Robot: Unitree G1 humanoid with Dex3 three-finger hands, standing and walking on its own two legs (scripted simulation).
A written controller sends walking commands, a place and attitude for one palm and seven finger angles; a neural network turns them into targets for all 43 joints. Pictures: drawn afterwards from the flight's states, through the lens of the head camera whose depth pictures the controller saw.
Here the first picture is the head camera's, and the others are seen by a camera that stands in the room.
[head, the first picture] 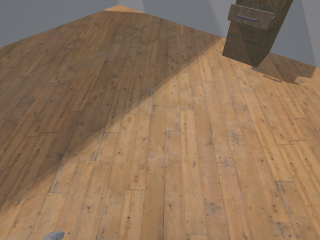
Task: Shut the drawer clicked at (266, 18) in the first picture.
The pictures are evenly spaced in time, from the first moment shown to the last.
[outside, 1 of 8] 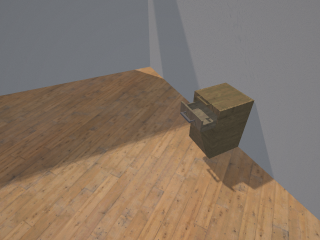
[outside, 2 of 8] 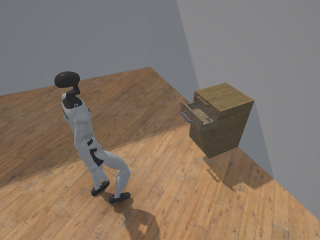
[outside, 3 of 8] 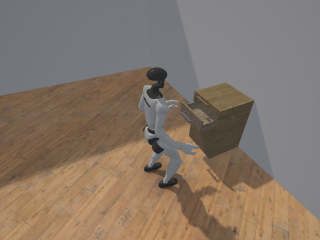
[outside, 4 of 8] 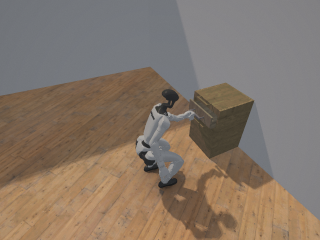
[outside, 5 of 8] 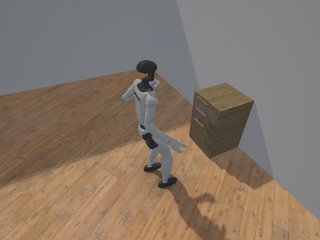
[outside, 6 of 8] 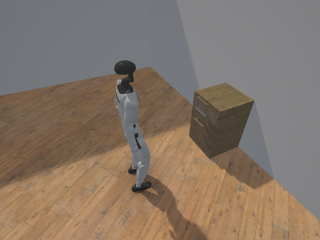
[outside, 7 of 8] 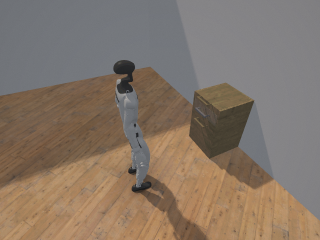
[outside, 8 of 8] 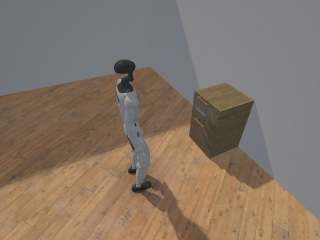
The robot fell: no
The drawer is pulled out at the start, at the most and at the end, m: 0.19 0.19 0.00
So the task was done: yes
